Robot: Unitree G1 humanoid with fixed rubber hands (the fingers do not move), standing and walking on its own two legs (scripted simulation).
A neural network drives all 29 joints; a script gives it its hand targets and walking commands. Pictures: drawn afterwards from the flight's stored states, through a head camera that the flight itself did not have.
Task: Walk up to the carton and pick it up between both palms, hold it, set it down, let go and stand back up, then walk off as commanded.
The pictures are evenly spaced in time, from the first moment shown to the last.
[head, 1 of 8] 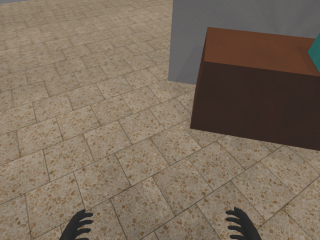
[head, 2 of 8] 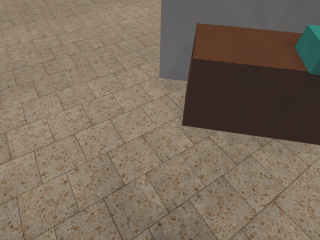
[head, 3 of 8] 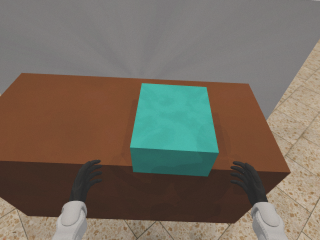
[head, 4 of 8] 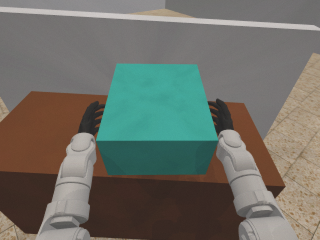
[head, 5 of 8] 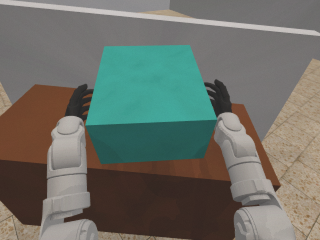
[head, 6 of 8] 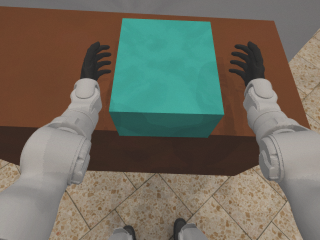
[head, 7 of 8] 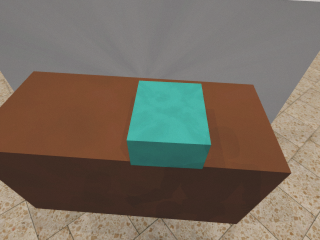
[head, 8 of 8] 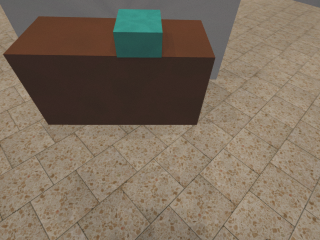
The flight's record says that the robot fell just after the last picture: no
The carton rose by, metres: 0.27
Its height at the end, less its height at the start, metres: +0.00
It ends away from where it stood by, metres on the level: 0.03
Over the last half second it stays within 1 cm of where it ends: yes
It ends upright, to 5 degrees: yes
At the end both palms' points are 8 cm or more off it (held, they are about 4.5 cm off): yes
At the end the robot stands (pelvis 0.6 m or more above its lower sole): yes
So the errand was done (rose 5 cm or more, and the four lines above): yes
